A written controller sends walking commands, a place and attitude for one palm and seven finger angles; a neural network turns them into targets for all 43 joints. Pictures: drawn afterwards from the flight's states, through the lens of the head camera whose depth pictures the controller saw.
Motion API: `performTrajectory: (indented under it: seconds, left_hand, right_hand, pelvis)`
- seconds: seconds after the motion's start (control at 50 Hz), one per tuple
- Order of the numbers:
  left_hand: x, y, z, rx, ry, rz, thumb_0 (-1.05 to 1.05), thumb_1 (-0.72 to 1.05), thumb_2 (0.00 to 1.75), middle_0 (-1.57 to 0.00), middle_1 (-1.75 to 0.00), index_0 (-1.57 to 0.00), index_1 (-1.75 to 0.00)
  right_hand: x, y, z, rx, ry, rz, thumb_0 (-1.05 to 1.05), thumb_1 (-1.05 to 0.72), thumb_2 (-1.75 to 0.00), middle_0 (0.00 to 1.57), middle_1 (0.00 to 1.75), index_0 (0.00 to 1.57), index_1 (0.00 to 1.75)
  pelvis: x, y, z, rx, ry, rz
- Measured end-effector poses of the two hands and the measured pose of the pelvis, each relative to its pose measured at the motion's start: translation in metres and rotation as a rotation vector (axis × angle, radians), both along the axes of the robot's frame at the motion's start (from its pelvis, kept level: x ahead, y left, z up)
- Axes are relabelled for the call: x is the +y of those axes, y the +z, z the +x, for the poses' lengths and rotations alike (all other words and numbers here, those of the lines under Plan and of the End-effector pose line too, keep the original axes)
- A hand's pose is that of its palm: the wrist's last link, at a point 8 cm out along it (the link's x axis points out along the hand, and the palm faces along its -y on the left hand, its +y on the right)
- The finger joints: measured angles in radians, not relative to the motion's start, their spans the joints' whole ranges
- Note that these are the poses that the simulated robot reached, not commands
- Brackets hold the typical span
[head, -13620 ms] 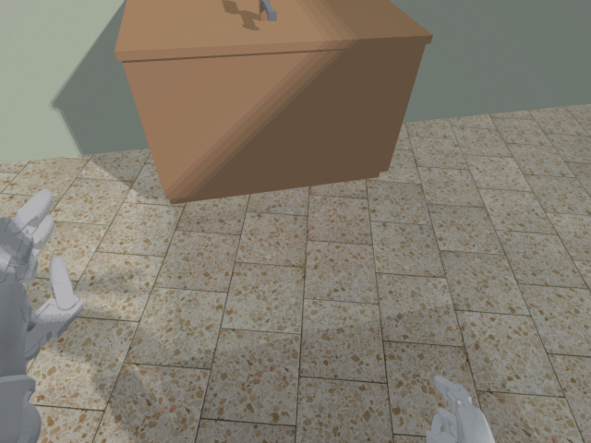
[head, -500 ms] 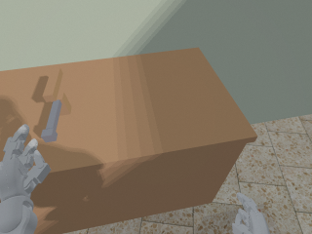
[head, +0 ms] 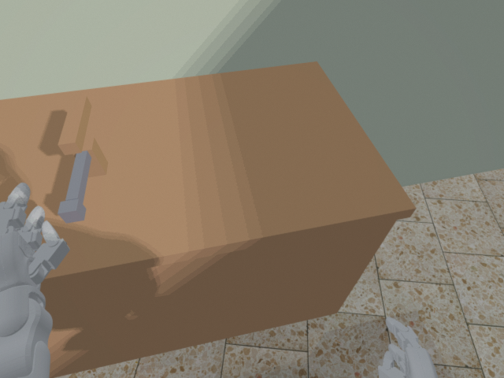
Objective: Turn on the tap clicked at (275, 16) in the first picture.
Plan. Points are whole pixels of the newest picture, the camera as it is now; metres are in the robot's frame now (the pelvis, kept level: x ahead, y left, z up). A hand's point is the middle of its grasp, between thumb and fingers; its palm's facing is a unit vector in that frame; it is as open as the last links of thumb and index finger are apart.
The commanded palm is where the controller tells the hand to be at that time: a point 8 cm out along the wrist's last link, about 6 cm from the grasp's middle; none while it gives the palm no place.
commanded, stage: reach beside the lever's end, fingers flat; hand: left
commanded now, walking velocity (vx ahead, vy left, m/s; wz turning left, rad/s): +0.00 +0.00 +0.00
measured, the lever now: (72, 211) +0.34 +0.33 +0.07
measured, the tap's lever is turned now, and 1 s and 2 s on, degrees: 0 0 16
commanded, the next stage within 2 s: push the lever round in 0.78 s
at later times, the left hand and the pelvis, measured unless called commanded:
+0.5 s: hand (61, 228) +0.31 +0.34 +0.06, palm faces +0.53 -0.84 -0.13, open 7.8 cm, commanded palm +0.26 +0.37 +0.06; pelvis +0.01 +0.00 -0.01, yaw -1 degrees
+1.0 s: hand (62, 228) +0.31 +0.34 +0.06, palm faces +0.50 -0.86 -0.10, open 7.8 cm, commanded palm +0.26 +0.37 +0.06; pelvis +0.01 +0.01 -0.01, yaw +0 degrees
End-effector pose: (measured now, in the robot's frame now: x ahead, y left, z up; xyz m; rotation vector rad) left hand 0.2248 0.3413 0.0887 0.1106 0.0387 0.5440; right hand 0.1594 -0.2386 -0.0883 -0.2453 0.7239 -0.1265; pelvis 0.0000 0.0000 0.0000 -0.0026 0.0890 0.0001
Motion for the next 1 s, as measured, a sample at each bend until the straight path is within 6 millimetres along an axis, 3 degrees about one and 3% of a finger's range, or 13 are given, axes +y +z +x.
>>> performTrajectory:
  seconds: [0.42,0.58,0.78,1.0]
  left_hand:
    - [0.024,-0.020,0.031,0.013,0.024,-0.007,0.02,0.90,0.90,-0.15,-0.16,-0.16,-0.16]
    - [0.030,-0.016,0.037,0.007,-0.008,0.009,0.02,0.90,0.90,-0.15,-0.16,-0.16,-0.15]
    - [0.032,-0.031,0.029,0.034,0.012,-0.020,0.02,0.90,0.90,-0.15,-0.16,-0.16,-0.15]
    - [0.031,-0.022,0.038,-0.011,-0.019,-0.011,0.02,0.90,0.90,-0.15,-0.16,-0.16,-0.15]
  right_hand:
    - [-0.011,-0.015,-0.024,0.121,-0.047,-0.031,0.01,-0.91,-0.90,0.20,0.30,0.21,0.30]
    - [-0.012,-0.017,-0.030,0.145,-0.068,-0.031,0.01,-0.91,-0.90,0.20,0.30,0.21,0.30]
    - [-0.008,-0.016,-0.029,0.152,-0.065,-0.033,0.01,-0.91,-0.90,0.20,0.30,0.21,0.30]
    - [0.001,-0.016,-0.021,0.135,-0.052,-0.030,0.01,-0.91,-0.90,0.20,0.30,0.21,0.30]
  pelvis:
    - [0.002,-0.007,0.004,0.054,-0.007,-0.006]
    - [0.005,-0.007,0.008,0.067,-0.013,-0.011]
    - [0.009,-0.008,0.009,0.072,-0.014,-0.012]
    - [0.013,-0.009,0.007,0.070,-0.005,-0.018]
